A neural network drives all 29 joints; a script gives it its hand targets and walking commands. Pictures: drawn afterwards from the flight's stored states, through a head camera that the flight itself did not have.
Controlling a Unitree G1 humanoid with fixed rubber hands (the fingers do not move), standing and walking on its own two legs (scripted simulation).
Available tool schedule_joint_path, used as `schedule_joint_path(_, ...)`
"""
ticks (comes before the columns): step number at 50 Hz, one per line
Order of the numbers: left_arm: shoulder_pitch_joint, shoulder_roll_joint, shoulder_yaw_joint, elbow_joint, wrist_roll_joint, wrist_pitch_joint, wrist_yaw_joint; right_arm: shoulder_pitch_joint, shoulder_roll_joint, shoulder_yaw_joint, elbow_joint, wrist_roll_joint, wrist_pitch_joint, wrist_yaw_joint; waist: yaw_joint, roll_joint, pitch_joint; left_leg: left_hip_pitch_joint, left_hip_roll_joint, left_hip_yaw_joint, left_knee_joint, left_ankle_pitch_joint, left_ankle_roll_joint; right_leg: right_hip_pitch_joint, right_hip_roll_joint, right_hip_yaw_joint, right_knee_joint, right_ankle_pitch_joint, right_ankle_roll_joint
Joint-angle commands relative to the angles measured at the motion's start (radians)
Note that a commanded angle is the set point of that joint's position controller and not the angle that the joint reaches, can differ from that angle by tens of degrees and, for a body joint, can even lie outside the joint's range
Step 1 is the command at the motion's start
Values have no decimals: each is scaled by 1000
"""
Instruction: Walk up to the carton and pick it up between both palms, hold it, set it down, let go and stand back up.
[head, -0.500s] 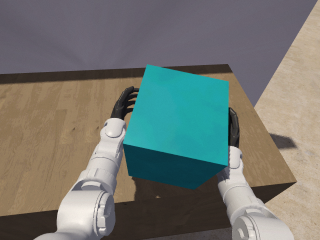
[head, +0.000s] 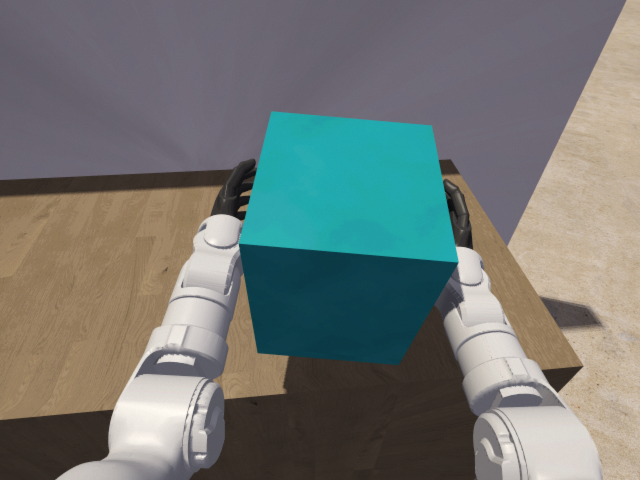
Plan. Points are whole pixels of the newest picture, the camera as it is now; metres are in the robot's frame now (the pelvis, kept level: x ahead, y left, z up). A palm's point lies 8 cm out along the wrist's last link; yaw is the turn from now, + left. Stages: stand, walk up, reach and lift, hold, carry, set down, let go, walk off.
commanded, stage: reach and lift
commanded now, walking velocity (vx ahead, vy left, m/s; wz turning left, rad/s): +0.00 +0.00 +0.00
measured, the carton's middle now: (339, 246) +0.39 -0.02 +0.12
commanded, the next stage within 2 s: hold in 1.30 s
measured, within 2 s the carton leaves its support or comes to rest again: neither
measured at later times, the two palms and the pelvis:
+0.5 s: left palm (226, 196) +0.41 +0.12 +0.19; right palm (458, 215) +0.39 -0.17 +0.17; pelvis +0.00 -0.01 +0.00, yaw +0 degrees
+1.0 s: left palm (223, 191) +0.41 +0.12 +0.20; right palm (465, 196) +0.40 -0.17 +0.20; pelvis +0.00 -0.01 +0.00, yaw +0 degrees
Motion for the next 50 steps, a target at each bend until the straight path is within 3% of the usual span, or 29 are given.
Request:
schedule_joint_path(1,-861,-763,-277,-228,-106,-44,-167,-934,629,294,-201,22,26,146,-40,-5,-480,249,-10,12,-138,-46,-19,133,56,-53,-16,-114,-43)
schedule_joint_path(7,-814,-701,-137,-112,-29,17,-196,-912,574,192,-80,-3,79,165,-47,-17,-356,217,-16,16,-192,-154,-8,189,48,-55,-34,-173,-45)
schedule_joint_path(10,-800,-683,-93,-144,7,55,-193,-904,567,203,-70,10,103,179,-21,0,-354,232,-15,21,-200,-122,-13,227,54,-55,-26,-151,-43)
schedule_joint_path(11,-785,-670,-75,-136,15,66,-192,-882,553,198,-45,15,119,180,-28,-3,-328,239,-17,21,-203,-123,-11,236,52,-55,-31,-151,-43)
schedule_joint_path(15,-811,-714,-142,-248,-22,94,-167,-958,587,300,-156,81,124,179,-2,29,-460,318,-23,16,-150,61,-33,251,70,-64,-15,-41,-43)
schedule_joint_path(18,-836,-777,-263,-387,-94,111,-128,-1019,603,404,-255,166,131,179,6,58,-584,432,-16,-15,-83,271,-63,204,84,-71,-6,34,-45)
schedule_joint_path(21,-822,-801,-338,-447,-131,149,-95,-1058,600,480,-340,233,156,175,23,72,-627,503,-13,-35,-34,414,-85,161,91,-73,-15,58,-49)
schedule_joint_path(25,-773,-766,-318,-428,-114,207,-95,-1056,569,462,-347,249,201,164,10,31,-548,468,-21,-24,-46,335,-72,177,87,-73,-22,54,-48)
schedule_joint_path(28,-800,-751,-298,-445,-116,227,-103,-1040,561,426,-311,241,232,160,-18,9,-524,430,-29,-21,-68,245,-60,191,83,-74,-19,37,-43)
schedule_joint_path(34,-856,-745,-279,-472,-119,247,-100,-995,556,375,-213,240,278,170,-48,51,-488,404,-22,-34,-83,194,-67,172,81,-69,-14,3,-48)
schedule_joint_path(40,-886,-745,-274,-472,-124,255,-93,-1034,569,372,-213,243,283,185,-31,43,-501,381,-18,-38,-94,156,-64,164,79,-67,-14,-26,-47)
schedule_joint_path(46,-906,-745,-288,-495,-136,260,-74,-1093,595,421,-261,278,287,190,-1,43,-558,390,-21,-39,-77,196,-61,158,81,-61,-7,-3,-43)
schedule_joint_path(50,-905,-746,-288,-490,-135,273,-68,-1089,589,416,-250,281,296,193,-1,42,-551,389,-20,-38,-82,191,-61,150,83,-62,-7,-11,-45)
